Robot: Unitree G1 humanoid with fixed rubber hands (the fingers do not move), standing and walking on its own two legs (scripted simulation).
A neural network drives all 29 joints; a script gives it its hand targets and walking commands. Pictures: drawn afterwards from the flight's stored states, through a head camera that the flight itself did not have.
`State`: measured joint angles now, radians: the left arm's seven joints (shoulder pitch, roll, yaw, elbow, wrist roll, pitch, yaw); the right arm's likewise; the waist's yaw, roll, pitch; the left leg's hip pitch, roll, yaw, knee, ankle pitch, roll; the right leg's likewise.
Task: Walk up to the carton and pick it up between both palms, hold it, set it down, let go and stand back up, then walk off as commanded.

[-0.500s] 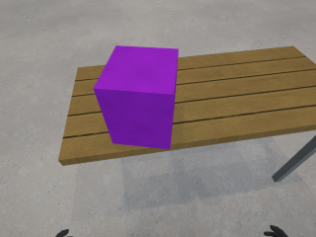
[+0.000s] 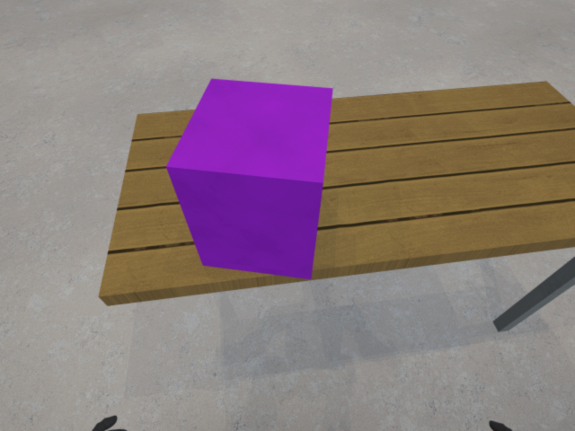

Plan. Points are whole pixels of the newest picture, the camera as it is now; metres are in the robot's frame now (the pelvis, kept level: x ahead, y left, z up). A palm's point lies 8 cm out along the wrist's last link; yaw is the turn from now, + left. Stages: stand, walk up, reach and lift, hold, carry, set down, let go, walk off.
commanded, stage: walk up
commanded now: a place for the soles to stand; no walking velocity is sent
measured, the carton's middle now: (263, 183) +0.48 +0.04 +0.04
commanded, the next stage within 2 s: none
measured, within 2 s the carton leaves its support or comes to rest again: neither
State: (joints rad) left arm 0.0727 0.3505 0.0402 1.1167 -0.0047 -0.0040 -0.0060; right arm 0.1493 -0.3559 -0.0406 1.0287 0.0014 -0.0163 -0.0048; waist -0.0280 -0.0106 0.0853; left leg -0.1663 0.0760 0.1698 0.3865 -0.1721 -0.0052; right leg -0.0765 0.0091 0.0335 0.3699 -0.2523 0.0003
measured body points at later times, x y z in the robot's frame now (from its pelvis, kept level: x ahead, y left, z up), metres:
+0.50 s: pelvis +0.02 +0.00 +0.00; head +0.04 +0.00 +0.45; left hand +0.11 +0.29 -0.13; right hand +0.10 -0.31 -0.13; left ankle +0.02 +0.12 -0.74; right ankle -0.03 -0.12 -0.74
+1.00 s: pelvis +0.08 +0.04 -0.02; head +0.10 +0.06 +0.43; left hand +0.08 +0.35 -0.16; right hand +0.18 -0.27 -0.13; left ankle +0.09 +0.13 -0.75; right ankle -0.02 -0.11 -0.72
